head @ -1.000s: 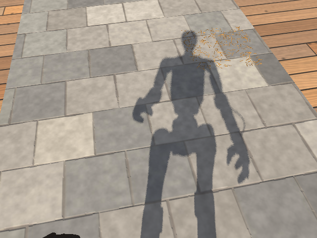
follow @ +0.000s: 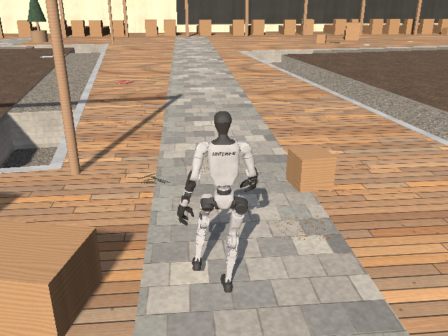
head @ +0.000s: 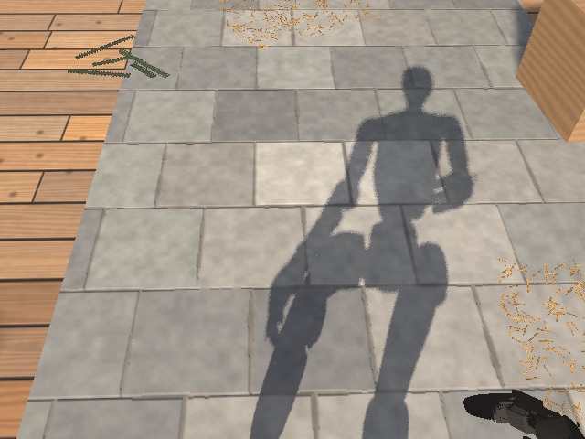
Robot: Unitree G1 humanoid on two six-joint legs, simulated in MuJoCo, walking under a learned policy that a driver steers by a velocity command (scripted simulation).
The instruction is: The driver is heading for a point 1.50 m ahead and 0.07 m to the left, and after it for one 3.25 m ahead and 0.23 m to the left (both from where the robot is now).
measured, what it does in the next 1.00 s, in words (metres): walks ahead, turning left: left foot, then right foot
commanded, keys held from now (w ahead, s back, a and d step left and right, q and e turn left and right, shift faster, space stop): w+e+shift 0.16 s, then w+shift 0.02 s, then shift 0.06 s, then q+shift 0.46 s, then w+q+shift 0.08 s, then q+shift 0.20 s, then e+shift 0.02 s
